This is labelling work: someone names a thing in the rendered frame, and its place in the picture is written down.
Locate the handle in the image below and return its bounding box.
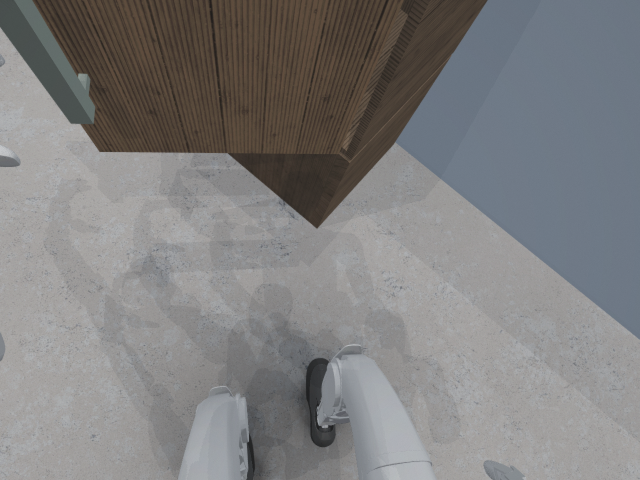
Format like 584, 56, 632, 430
0, 0, 95, 124

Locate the left robot hand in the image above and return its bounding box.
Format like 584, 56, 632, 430
0, 54, 21, 167

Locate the right robot shin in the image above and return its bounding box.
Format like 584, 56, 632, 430
317, 344, 375, 426

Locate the right robot foot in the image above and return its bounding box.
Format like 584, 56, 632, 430
306, 358, 336, 447

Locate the cupboard door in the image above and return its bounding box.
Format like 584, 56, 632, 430
32, 0, 404, 154

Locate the right robot hand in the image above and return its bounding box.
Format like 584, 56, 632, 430
484, 460, 526, 480

